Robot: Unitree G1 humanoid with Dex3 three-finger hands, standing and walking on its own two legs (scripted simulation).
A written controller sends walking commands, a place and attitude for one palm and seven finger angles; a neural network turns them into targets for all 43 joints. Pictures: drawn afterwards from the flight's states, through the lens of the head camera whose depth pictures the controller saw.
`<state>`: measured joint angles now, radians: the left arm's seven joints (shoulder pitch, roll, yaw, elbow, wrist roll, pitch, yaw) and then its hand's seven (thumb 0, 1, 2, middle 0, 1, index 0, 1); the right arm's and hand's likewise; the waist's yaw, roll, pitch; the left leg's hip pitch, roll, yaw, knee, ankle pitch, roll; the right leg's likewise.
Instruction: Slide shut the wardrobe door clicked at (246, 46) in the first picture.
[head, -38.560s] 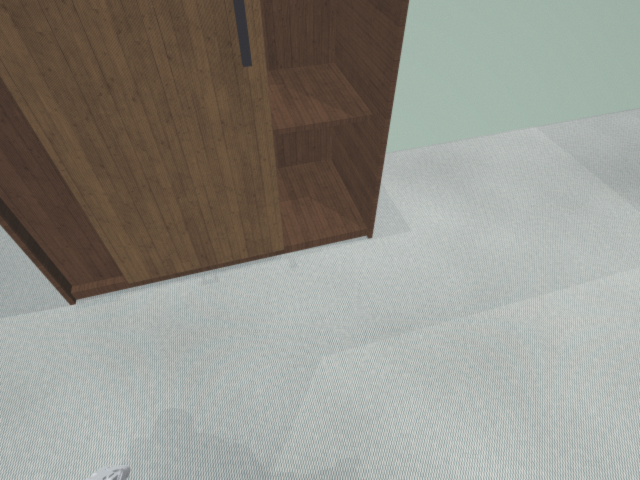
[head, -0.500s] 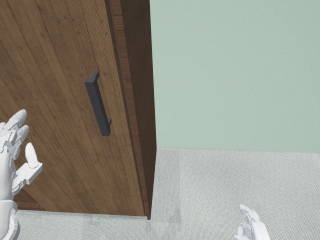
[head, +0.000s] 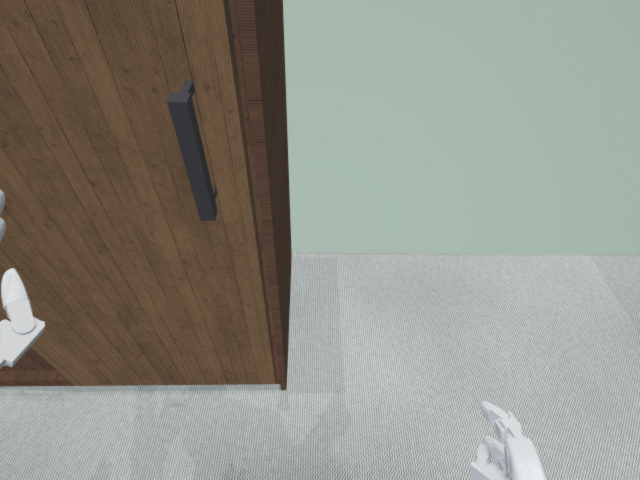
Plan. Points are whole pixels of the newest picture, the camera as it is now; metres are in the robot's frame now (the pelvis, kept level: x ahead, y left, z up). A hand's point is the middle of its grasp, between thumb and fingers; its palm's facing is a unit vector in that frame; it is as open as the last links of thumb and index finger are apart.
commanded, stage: step back with the hand held close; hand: left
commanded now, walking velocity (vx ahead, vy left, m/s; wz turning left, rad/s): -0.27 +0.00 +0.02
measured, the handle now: (199, 155) +0.47 +0.21 +0.16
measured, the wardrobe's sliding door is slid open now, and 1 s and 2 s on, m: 0.01 0.01 0.01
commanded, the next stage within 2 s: stop stepping back and stand still in 0.72 s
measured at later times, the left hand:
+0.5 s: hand out of the picture +0.13 +0.27 +0.18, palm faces +0.45 -0.79 -0.42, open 7.4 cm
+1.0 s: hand out of the picture +0.08 +0.30 +0.18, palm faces +0.39 -0.85 -0.35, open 7.4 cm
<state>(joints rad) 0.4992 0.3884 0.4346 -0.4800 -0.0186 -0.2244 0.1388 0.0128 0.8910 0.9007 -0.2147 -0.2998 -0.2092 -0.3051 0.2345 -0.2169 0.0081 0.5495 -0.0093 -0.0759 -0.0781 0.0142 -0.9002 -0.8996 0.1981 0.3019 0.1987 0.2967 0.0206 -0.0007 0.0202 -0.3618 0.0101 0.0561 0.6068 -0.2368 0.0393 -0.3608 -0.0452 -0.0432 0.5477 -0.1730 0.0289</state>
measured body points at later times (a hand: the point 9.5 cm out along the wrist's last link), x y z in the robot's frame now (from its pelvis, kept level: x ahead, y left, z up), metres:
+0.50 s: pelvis -0.06 +0.01 -0.01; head -0.05 +0.04 +0.44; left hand +0.10 +0.31 +0.20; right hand +0.12 -0.22 -0.07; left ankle +0.05 +0.10 -0.72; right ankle -0.01 -0.14 -0.73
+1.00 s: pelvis -0.16 +0.04 +0.00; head -0.16 +0.09 +0.45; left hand +0.05 +0.34 +0.19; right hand -0.01 -0.20 -0.06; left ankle -0.07 +0.11 -0.73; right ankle -0.19 -0.11 -0.71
